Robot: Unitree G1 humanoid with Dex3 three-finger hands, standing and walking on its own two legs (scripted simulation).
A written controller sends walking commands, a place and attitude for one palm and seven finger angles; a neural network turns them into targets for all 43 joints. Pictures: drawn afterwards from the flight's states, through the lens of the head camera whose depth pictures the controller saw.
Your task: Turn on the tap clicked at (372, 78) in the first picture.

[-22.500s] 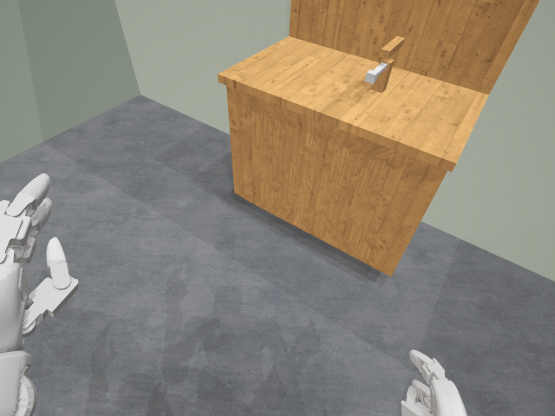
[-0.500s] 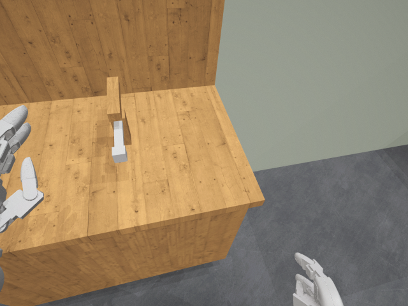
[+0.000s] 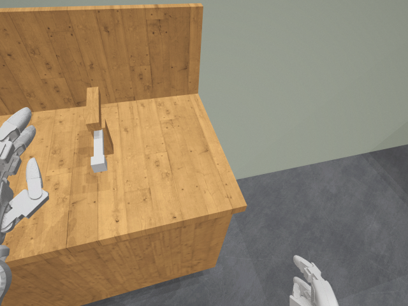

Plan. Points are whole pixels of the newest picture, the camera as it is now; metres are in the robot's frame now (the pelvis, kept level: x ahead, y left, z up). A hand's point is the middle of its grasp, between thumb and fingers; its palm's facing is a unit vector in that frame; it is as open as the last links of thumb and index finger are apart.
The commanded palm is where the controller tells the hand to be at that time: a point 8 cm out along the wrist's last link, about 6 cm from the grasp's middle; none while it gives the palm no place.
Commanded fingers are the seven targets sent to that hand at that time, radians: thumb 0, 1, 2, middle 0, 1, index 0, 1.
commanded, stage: shuffle to correct the standing spot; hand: left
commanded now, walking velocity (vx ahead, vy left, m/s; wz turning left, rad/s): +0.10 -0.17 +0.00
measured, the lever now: (99, 163) +0.38 +0.27 +0.02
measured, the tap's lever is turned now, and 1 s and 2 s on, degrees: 0 0 0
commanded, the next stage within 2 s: come to a stop and stand still in 0.36 s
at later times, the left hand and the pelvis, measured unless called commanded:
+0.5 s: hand (90, 186) +0.24 +0.20 +0.17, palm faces +0.31 -0.89 -0.34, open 7.4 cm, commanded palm +0.19 +0.24 +0.18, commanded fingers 0.00 0.90 0.90 -0.20 -0.30 -0.20 -0.30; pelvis +0.03 -0.04 +0.00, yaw +0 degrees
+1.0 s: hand (28, 224) +0.18 +0.26 +0.16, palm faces +0.38 -0.87 -0.31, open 7.4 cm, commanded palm +0.13 +0.29 +0.18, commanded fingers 0.00 0.90 0.90 -0.20 -0.30 -0.20 -0.30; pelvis -0.02 +0.00 +0.01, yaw +2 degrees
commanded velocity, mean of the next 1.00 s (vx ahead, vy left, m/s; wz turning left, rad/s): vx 0.04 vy -0.07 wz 0.00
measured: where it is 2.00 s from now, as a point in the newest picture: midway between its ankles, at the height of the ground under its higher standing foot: outside the picture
